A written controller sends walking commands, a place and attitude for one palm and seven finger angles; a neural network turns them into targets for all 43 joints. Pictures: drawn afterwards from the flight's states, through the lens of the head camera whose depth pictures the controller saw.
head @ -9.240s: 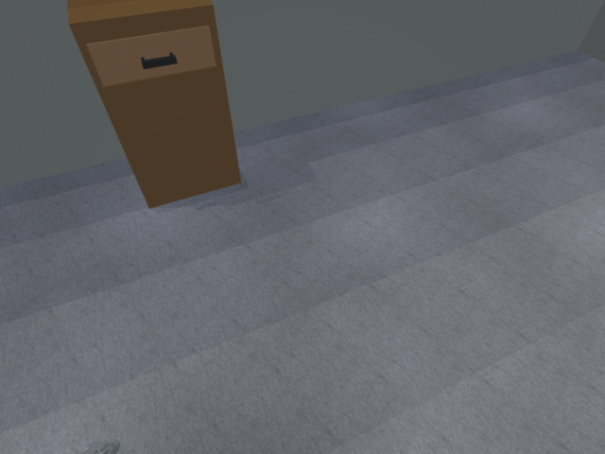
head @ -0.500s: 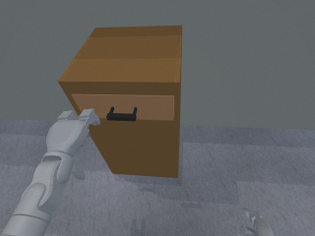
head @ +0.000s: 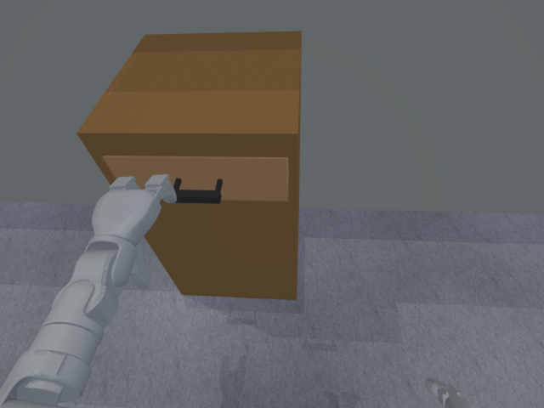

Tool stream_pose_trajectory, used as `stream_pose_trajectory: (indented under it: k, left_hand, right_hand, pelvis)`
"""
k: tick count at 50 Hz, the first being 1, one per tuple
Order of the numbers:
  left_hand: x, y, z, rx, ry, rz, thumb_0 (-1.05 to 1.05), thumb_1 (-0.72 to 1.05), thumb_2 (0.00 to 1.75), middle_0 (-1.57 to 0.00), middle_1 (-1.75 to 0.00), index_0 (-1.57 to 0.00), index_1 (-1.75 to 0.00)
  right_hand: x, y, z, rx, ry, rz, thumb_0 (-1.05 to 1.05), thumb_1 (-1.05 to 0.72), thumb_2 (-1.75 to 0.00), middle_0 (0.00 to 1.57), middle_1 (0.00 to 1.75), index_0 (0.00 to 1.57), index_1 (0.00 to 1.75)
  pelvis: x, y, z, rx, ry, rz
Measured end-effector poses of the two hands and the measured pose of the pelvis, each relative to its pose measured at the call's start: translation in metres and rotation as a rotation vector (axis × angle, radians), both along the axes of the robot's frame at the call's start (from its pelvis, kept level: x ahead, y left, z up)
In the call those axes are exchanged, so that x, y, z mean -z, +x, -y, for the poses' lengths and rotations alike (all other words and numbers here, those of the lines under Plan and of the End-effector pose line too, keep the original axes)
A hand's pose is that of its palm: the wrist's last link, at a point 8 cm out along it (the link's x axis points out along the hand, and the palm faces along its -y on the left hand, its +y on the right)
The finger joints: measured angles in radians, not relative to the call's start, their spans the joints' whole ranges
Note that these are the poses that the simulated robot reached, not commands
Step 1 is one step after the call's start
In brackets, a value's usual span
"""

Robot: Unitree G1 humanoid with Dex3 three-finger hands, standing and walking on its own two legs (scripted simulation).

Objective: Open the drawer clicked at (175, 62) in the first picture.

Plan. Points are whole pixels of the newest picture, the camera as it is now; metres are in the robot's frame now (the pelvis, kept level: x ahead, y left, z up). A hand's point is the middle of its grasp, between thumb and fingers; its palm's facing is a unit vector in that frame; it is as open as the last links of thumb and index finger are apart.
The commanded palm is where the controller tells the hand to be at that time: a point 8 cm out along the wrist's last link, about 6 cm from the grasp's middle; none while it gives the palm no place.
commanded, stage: move the hooked fingers above the handle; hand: left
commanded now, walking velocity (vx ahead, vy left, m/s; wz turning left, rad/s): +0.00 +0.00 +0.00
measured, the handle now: (196, 189) +0.56 +0.23 -0.08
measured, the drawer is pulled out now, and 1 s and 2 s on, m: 0.00 0.00 0.00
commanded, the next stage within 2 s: lower the fingers behind the handle in 1.70 s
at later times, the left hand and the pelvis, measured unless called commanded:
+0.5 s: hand (168, 206) +0.44 +0.23 +0.02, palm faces -0.06 -0.03 -1.00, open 13.9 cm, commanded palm +0.42 +0.24 +0.07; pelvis +0.00 +0.01 -0.01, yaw -1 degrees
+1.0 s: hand (174, 196) +0.49 +0.25 -0.02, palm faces -0.08 -0.02 -1.00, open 13.9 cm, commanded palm +0.49 +0.24 +0.03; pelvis -0.01 +0.02 -0.04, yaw -2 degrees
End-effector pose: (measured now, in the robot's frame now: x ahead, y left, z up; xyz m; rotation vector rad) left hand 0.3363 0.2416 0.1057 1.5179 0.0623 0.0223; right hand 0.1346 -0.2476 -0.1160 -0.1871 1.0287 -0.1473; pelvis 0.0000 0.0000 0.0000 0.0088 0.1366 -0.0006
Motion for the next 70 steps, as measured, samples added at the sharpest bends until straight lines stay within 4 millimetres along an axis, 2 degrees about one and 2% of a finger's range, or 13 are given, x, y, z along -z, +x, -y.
stream_pose_trajectory:
  k: [9,19,25,39,52,60,65,70]
  left_hand:
    - [0.012,0.032,0.004,0.031,0.010,-0.013,0.00,-0.49,0.30,-0.32,-1.20,-0.31,-1.20]
    - [0.028,0.065,0.005,0.027,0.026,-0.031,0.00,-0.49,0.30,-0.32,-1.20,-0.31,-1.20]
    - [0.034,0.081,0.008,0.033,0.023,-0.031,0.00,-0.49,0.30,-0.32,-1.20,-0.31,-1.20]
    - [0.052,0.111,-0.002,0.022,0.030,-0.053,0.00,-0.49,0.30,-0.32,-1.20,-0.31,-1.20]
    - [0.073,0.143,-0.007,-0.012,0.039,-0.068,0.00,-0.49,0.30,-0.32,-1.20,-0.31,-1.20]
    - [0.076,0.157,-0.003,0.012,0.005,-0.055,0.00,-0.49,0.30,-0.32,-1.20,-0.31,-1.20]
    - [0.079,0.158,-0.006,0.002,0.015,-0.068,0.00,-0.49,0.30,-0.32,-1.20,-0.31,-1.20]
    - [0.080,0.157,-0.008,0.005,0.019,-0.078,0.00,-0.49,0.30,-0.32,-1.20,-0.31,-1.20]
  right_hand:
    - [0.011,-0.039,0.012,0.070,-0.027,-0.101,0.01,-0.91,-0.90,0.20,0.29,0.20,0.30]
    - [0.019,-0.077,0.013,0.137,-0.031,-0.193,0.01,-0.91,-0.90,0.20,0.29,0.20,0.30]
    - [0.021,-0.096,0.012,0.166,-0.038,-0.238,0.01,-0.91,-0.90,0.20,0.29,0.20,0.30]
    - [0.023,-0.137,0.010,0.208,-0.077,-0.327,0.01,-0.91,-0.90,0.20,0.29,0.20,0.30]
    - [0.028,-0.171,0.001,0.238,-0.105,-0.401,0.01,-0.91,-0.90,0.20,0.29,0.20,0.30]
    - [0.028,-0.191,-0.009,0.258,-0.105,-0.468,0.01,-0.91,-0.90,0.20,0.29,0.20,0.30]
    - [0.028,-0.196,-0.015,0.268,-0.089,-0.490,0.01,-0.91,-0.90,0.20,0.29,0.20,0.30]
    - [0.028,-0.192,-0.018,0.264,-0.084,-0.491,0.01,-0.91,-0.90,0.20,0.29,0.20,0.30]
  pelvis:
    - [0.005,0.001,-0.003,0.005,-0.004,-0.045]
    - [0.011,0.001,-0.007,0.017,-0.008,-0.098]
    - [0.014,0.000,-0.010,0.022,-0.012,-0.127]
    - [0.024,-0.003,-0.017,0.024,-0.027,-0.193]
    - [0.039,-0.010,-0.024,0.025,-0.044,-0.266]
    - [0.043,-0.008,-0.030,0.036,-0.053,-0.290]
    - [0.042,-0.006,-0.032,0.041,-0.054,-0.289]
    - [0.040,-0.003,-0.033,0.036,-0.055,-0.286]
